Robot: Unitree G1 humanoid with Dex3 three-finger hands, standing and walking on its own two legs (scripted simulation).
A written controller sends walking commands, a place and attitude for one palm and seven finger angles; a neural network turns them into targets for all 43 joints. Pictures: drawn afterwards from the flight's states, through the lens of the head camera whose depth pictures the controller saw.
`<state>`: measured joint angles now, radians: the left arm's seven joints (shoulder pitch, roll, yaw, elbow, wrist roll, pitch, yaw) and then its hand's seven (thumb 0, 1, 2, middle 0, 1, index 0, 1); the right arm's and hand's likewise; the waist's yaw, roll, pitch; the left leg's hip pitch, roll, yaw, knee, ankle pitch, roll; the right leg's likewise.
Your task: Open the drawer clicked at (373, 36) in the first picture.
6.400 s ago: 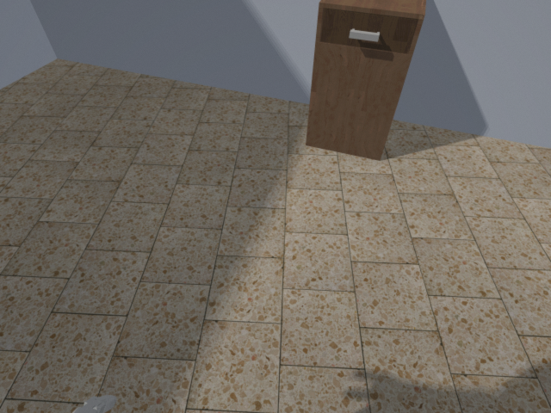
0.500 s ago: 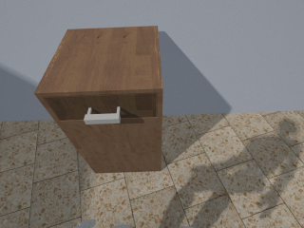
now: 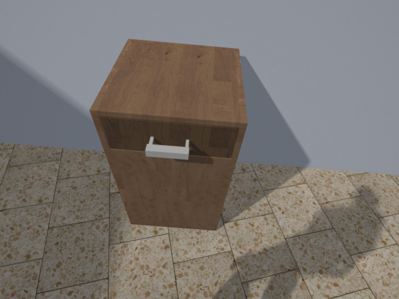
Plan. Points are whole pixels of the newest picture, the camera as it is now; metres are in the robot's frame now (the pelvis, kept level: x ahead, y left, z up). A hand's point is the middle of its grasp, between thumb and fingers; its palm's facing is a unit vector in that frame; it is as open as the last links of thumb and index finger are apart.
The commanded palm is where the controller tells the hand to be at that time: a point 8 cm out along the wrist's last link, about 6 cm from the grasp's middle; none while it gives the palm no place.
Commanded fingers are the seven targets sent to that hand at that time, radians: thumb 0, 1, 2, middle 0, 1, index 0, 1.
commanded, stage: come to a stop and stand still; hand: left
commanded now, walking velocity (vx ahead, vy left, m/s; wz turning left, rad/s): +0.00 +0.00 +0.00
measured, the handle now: (168, 146) +0.54 +0.15 -0.09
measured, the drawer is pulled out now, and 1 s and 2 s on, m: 0.00 0.00 0.00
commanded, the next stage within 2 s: look again from close up in 0.68 s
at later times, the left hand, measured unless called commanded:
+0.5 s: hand out of the picture -0.03 +0.14 -0.17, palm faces +0.00 -0.98 -0.21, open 7.3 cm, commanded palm none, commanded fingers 0.00 0.90 0.90 -0.20 -0.30 -0.20 -0.30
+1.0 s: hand out of the picture -0.05 +0.13 -0.19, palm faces +0.03 -0.99 -0.15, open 7.3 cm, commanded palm none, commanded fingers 0.00 0.90 0.90 -0.20 -0.30 -0.20 -0.30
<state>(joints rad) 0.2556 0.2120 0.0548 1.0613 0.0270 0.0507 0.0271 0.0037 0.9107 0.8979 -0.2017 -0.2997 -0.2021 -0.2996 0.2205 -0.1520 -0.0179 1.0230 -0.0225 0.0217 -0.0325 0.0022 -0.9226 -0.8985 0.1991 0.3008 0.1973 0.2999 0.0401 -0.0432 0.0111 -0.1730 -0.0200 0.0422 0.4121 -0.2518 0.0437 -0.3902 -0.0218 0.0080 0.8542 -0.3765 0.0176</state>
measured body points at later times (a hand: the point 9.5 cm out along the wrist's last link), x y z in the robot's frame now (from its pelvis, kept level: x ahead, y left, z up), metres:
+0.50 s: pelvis -0.04 -0.03 +0.00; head -0.04 -0.04 +0.45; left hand -0.03 +0.19 -0.16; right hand -0.08 -0.24 -0.17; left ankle -0.02 +0.09 -0.74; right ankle -0.06 -0.12 -0.74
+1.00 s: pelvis -0.04 -0.02 -0.01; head -0.05 -0.01 +0.44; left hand -0.05 +0.18 -0.17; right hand -0.03 -0.25 -0.16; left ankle -0.03 +0.09 -0.74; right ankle -0.06 -0.12 -0.74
